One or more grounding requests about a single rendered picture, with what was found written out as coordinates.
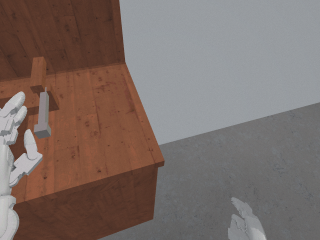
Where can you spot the left robot hand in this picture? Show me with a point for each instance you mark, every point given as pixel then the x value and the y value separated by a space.
pixel 11 117

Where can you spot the right robot hand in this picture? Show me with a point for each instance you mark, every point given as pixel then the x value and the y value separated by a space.
pixel 248 229

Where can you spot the left robot forearm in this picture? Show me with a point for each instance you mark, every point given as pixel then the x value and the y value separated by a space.
pixel 9 219

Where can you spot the counter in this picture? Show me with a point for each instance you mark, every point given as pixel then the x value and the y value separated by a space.
pixel 98 173

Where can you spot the tap lever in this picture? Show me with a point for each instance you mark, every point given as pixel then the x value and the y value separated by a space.
pixel 42 129

